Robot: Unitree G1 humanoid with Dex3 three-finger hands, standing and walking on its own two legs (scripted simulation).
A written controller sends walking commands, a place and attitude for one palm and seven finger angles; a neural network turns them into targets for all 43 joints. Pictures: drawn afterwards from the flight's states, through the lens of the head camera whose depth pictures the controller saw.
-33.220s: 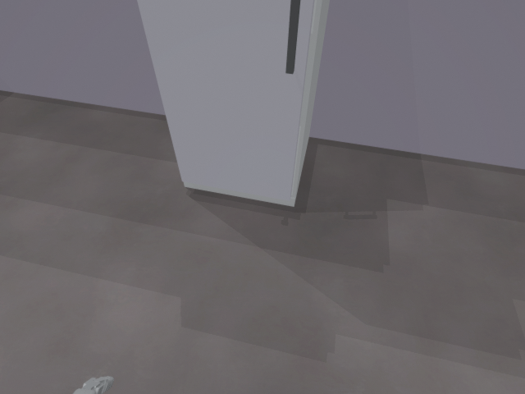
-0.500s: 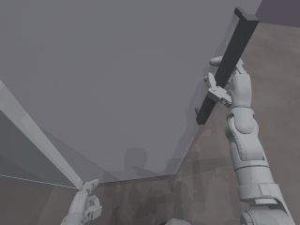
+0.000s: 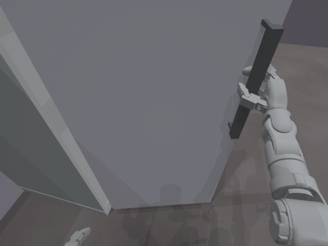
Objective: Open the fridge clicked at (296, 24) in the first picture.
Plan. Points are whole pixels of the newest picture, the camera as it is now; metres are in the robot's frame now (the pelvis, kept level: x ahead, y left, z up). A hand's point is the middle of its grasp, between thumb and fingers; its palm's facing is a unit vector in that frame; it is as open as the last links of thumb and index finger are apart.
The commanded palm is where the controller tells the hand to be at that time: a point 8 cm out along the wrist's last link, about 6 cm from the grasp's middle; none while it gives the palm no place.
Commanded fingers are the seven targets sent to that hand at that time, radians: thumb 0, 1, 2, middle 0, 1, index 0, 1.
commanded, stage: loosen the grip on the handle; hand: right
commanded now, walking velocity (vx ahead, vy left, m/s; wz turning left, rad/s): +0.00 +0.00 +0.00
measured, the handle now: (246, 89) +0.47 -0.17 +0.16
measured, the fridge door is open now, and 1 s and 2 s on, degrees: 71 71 71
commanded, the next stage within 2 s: slip the hand off the handle in 0.48 s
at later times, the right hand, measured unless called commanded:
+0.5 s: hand (255, 99) +0.43 -0.18 +0.16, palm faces +0.12 +0.99 -0.08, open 14.3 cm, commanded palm +0.39 -0.22 +0.17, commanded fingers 0.00 0.55 -0.20 0.25 1.15 0.25 1.15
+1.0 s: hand (280, 101) +0.43 -0.24 +0.16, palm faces +0.15 +0.99 -0.09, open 14.7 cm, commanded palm +0.40 -0.28 +0.16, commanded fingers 0.00 0.55 -0.20 0.25 1.15 0.25 1.15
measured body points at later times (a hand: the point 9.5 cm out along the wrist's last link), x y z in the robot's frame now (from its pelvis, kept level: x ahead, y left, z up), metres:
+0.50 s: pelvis +0.04 +0.01 +0.00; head +0.05 +0.01 +0.45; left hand +0.18 +0.26 -0.09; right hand +0.42 -0.23 +0.17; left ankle +0.02 +0.11 -0.73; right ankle +0.08 -0.11 -0.73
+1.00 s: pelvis +0.05 +0.00 +0.00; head +0.06 +0.00 +0.45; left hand +0.18 +0.25 -0.10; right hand +0.42 -0.29 +0.17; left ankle +0.02 +0.11 -0.73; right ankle +0.08 -0.11 -0.73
